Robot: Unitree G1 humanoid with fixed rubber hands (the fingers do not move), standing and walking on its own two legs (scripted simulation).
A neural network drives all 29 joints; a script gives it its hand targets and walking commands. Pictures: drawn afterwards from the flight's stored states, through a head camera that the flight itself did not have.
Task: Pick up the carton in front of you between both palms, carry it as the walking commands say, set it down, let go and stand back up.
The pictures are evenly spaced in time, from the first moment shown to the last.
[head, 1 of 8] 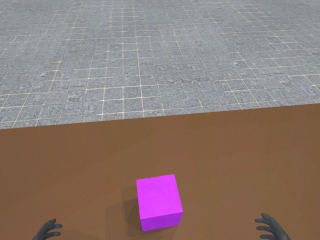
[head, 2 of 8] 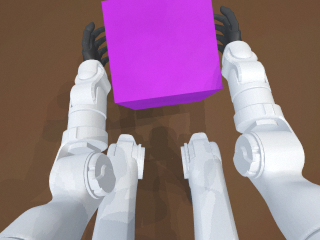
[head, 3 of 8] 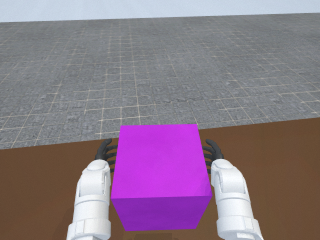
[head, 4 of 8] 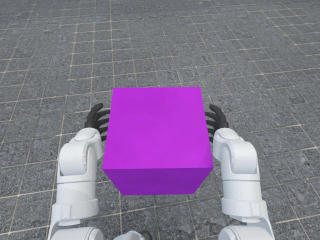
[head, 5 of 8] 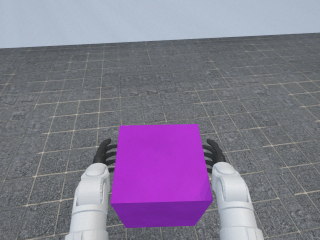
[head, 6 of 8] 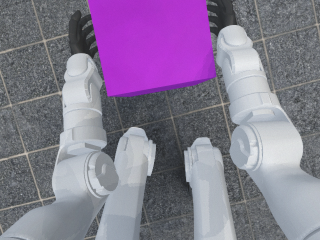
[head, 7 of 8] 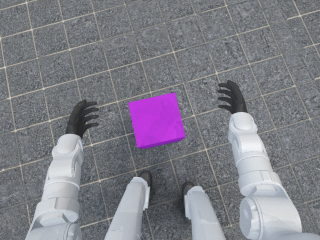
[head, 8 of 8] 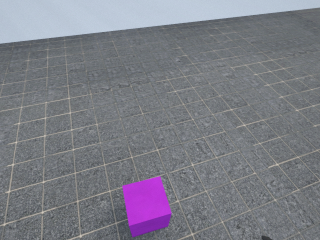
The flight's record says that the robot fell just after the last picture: no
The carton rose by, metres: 0.69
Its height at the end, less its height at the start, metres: -0.14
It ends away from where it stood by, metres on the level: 2.60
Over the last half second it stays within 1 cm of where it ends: yes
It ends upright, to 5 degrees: yes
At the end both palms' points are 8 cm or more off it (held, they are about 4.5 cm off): yes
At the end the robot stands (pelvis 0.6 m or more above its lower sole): yes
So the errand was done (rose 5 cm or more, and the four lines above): yes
